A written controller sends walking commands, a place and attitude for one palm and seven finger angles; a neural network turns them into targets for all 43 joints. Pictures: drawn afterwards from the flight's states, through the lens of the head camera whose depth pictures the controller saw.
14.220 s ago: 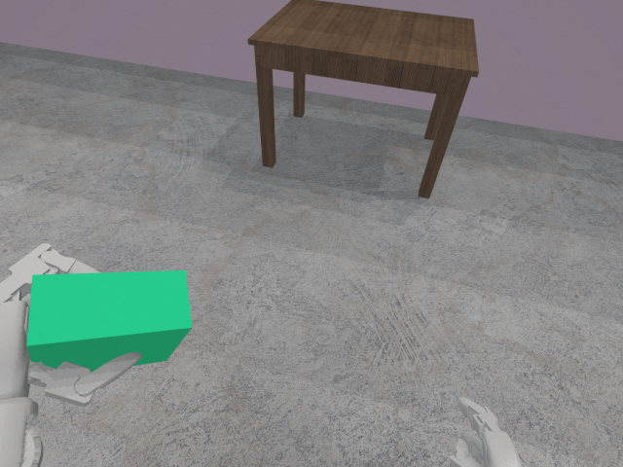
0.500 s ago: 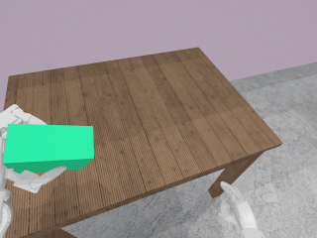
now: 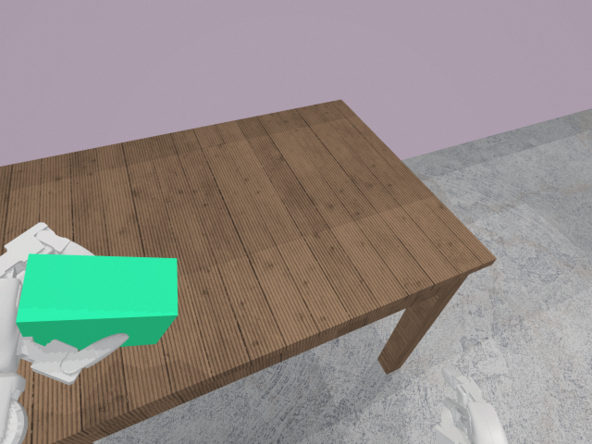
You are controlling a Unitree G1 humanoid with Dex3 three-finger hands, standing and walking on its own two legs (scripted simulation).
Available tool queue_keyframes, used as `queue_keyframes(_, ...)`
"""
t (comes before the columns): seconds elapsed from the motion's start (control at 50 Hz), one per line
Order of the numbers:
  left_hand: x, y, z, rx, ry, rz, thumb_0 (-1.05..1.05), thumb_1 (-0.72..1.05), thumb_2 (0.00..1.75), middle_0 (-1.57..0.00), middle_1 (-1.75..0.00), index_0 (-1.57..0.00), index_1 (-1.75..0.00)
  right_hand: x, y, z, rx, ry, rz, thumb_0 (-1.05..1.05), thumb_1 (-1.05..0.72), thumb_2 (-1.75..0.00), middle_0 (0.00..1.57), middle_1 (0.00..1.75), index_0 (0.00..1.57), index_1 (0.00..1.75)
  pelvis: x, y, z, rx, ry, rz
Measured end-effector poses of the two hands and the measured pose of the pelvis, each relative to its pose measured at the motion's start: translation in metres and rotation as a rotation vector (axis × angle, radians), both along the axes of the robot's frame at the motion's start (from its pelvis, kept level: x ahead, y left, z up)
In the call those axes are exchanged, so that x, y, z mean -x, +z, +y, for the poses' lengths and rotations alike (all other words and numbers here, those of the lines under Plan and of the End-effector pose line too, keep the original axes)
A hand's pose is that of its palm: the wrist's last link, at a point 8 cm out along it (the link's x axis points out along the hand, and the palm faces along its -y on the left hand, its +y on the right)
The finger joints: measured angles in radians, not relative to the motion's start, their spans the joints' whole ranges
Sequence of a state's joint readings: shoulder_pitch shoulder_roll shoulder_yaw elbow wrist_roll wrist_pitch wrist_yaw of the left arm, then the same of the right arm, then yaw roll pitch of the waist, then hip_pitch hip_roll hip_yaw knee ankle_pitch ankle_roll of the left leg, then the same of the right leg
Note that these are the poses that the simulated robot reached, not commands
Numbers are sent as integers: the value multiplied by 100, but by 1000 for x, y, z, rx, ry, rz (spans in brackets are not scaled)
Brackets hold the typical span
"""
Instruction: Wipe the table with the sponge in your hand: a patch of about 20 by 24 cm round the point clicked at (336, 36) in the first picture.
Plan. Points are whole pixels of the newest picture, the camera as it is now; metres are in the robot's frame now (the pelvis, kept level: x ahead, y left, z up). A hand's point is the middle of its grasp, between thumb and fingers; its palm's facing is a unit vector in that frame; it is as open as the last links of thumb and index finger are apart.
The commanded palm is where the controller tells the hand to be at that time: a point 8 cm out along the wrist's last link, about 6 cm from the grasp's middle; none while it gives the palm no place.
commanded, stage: come to a stop and stand still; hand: left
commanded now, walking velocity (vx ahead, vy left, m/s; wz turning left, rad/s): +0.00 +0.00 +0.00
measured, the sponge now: (125, 306) +0.23 +0.20 +0.13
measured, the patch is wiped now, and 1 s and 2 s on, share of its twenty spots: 0.00 0.00 0.00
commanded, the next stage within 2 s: look again from close up in 0.02 s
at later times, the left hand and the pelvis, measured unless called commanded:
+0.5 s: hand (79, 301) +0.22 +0.24 +0.15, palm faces +0.34 -0.87 -0.37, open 10.2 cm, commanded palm +0.17 +0.27 +0.17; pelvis +0.01 +0.00 +0.00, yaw +0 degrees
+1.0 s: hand (118, 290) +0.23 +0.20 +0.16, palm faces +0.30 -0.89 -0.35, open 10.2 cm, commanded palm +0.18 +0.24 +0.17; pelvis +0.01 -0.03 +0.00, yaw -1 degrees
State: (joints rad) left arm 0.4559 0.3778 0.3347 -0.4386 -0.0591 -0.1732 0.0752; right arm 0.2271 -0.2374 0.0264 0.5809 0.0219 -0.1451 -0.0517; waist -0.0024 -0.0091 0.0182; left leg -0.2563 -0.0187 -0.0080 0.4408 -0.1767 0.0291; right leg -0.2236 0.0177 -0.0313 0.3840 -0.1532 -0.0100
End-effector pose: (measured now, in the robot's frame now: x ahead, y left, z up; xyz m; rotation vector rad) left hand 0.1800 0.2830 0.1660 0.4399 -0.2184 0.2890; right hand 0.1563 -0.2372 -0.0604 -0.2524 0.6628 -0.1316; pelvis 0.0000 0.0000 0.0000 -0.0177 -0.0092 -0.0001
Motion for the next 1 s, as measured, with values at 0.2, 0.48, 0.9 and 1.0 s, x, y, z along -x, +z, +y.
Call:
queue_keyframes(0.2,2,1,-6,10,15,7,0,-50,101,-76,-133,-73,-134,-7,0,2,-22,14,-21,1,-90,-90,20,30,20,30,-1,0,-6,1,-2,0)
queue_keyframes(0.48,0,1,-6,28,31,15,0,-50,101,-76,-133,-73,-134,-20,1,12,-38,41,-29,1,-90,-90,20,30,20,30,-5,2,-5,-1,-1,-3)
queue_keyframes(0.9,-15,4,-28,38,-14,-7,0,-50,101,-76,-133,-73,-134,-19,2,-4,-53,7,-16,1,-90,-90,20,30,20,30,-10,1,-23,-9,-18,3)
queue_keyframes(1.0,-15,4,-39,38,-18,7,0,-50,101,-76,-133,-73,-134,-17,0,-18,-57,-9,-13,1,-90,-90,20,30,20,30,-11,0,-33,-8,-20,5)
